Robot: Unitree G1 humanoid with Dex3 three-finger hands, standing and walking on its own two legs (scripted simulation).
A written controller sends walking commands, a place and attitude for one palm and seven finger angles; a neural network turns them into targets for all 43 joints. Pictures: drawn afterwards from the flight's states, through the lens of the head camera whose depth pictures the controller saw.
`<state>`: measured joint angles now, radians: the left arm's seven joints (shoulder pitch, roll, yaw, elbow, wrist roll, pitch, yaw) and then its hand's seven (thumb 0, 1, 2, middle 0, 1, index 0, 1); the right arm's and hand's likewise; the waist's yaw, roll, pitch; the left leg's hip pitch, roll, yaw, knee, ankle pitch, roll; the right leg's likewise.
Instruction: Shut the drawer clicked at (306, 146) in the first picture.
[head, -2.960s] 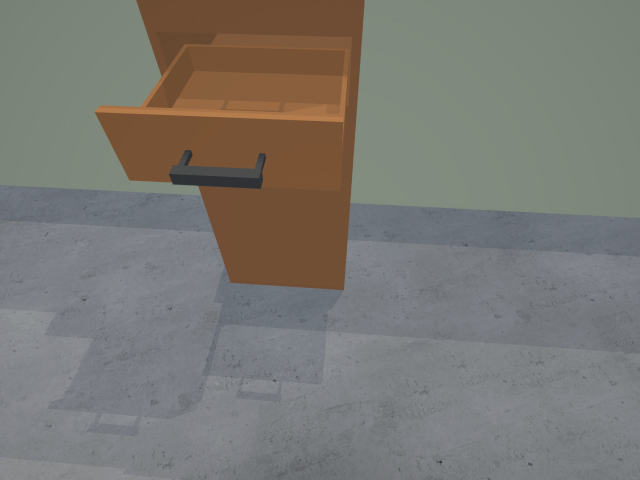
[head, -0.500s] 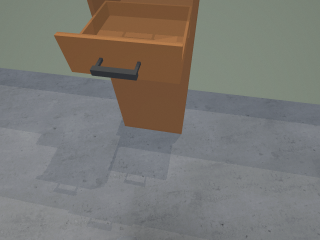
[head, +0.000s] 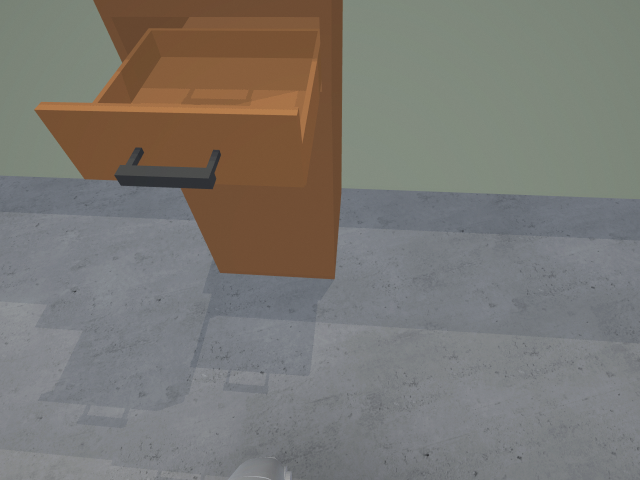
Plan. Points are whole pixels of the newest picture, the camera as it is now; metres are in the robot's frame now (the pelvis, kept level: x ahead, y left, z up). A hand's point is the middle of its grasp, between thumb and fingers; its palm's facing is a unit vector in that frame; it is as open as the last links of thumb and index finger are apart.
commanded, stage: take the last steps up to it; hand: left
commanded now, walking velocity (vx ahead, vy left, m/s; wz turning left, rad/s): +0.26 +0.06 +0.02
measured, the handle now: (171, 166) +0.52 +0.26 +0.08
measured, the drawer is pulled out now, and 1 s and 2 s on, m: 0.29 0.29 0.29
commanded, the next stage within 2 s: come to a stop and stand still in 0.36 s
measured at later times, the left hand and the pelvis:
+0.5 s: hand (209, 439) +0.19 +0.19 -0.16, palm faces +0.03 -0.97 -0.25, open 7.3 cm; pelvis +0.13 +0.00 +0.00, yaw -1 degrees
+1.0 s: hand (206, 431) +0.20 +0.20 -0.19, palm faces +0.11 -0.96 -0.24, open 7.4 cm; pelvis +0.16 +0.00 -0.01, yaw +3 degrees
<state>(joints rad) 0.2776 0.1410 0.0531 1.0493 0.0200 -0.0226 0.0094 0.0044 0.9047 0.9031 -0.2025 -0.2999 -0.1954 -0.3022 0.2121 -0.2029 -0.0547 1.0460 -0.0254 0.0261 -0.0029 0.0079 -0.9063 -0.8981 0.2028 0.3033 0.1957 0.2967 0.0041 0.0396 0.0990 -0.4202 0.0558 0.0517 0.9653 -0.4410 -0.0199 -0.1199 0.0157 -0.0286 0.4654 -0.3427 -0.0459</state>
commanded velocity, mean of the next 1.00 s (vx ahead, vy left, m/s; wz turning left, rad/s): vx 0.00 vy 0.06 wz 0.01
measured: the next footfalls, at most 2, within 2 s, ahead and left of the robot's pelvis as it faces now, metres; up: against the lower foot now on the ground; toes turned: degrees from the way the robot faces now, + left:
left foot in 0.22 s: +0.16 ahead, +0.12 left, +0.00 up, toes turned +5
right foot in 0.54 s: +0.22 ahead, -0.11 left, +0.00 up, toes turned -6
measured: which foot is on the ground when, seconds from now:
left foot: up 0.00-0.20, down 0.22-0.56, up 0.58-0.96, down 0.98-1.00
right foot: down 0.00-0.22, up 0.24-0.52, down 0.54-0.96, up 0.98-1.00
